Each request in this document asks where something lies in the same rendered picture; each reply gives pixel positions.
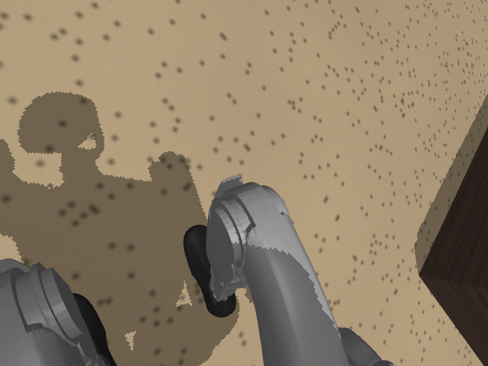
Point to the right robot foot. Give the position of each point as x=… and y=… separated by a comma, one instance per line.
x=195, y=252

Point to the left robot foot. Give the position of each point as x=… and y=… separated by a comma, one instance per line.
x=95, y=328

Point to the right robot hand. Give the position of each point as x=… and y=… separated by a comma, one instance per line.
x=359, y=352

